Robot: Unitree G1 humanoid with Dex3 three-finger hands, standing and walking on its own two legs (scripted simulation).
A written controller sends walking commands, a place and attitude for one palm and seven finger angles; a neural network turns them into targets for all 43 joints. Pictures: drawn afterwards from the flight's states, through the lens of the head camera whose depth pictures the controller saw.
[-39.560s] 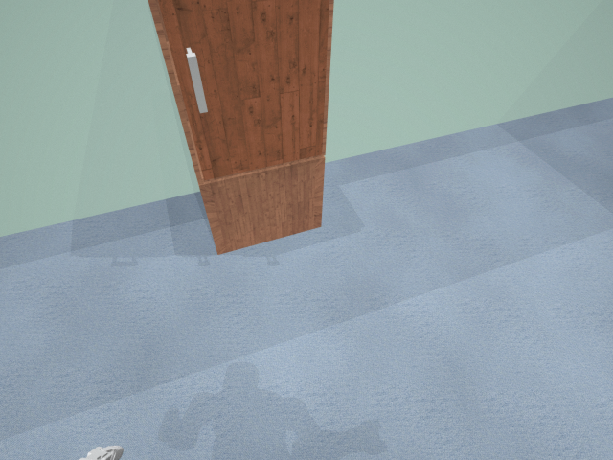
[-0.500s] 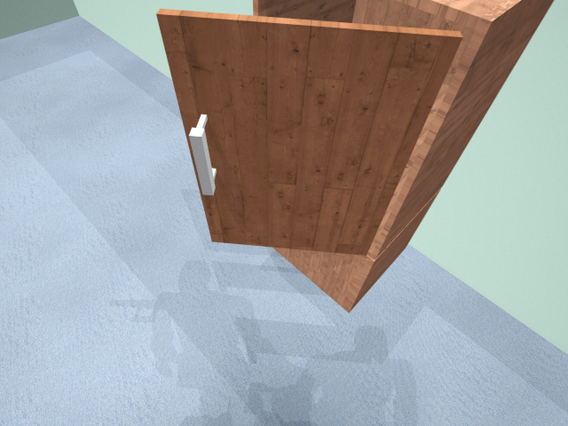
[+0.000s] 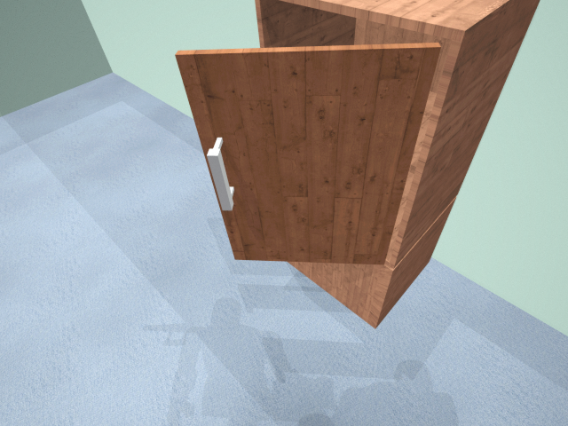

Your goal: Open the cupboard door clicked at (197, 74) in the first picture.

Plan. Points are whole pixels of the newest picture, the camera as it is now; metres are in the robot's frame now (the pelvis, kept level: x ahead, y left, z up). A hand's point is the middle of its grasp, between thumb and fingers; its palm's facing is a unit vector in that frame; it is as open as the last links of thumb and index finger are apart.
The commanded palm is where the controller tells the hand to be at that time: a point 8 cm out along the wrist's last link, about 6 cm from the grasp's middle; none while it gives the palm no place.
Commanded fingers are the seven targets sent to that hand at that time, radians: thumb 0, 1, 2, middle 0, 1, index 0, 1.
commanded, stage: come to a stop and stand still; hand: left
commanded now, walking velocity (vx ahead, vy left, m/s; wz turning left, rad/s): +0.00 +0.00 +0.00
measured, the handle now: (223, 175) +0.59 +0.18 +0.01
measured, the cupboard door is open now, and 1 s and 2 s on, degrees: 39 39 39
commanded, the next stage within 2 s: look again from close up in 0.72 s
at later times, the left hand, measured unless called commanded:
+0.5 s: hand out of the picture +0.04 +0.14 -0.16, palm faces +0.00 -0.97 -0.24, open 7.3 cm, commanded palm none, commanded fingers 0.00 0.90 0.90 -0.20 -0.30 -0.20 -0.30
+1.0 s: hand out of the picture +0.04 +0.12 -0.17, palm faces +0.03 -0.98 -0.21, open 7.3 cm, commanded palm none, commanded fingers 0.00 0.90 0.90 -0.20 -0.30 -0.20 -0.30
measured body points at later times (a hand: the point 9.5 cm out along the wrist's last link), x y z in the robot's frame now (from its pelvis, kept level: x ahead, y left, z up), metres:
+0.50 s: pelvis +0.02 -0.04 +0.01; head +0.04 -0.06 +0.45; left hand +0.05 +0.19 -0.14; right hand +0.00 -0.25 -0.16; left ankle +0.01 +0.09 -0.73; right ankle +0.03 -0.14 -0.73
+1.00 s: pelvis +0.04 -0.05 +0.01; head +0.06 -0.07 +0.46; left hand +0.04 +0.17 -0.15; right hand +0.06 -0.28 -0.16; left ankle +0.01 +0.09 -0.73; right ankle +0.03 -0.14 -0.73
